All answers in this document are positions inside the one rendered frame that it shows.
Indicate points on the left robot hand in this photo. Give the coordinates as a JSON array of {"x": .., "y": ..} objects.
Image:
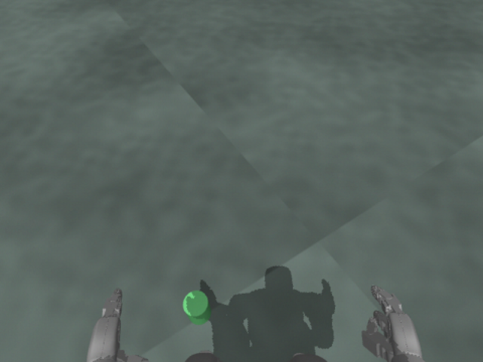
[{"x": 104, "y": 343}]

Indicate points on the can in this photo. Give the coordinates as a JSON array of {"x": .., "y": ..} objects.
[{"x": 197, "y": 307}]

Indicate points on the right robot hand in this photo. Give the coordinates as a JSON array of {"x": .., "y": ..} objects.
[{"x": 400, "y": 336}]

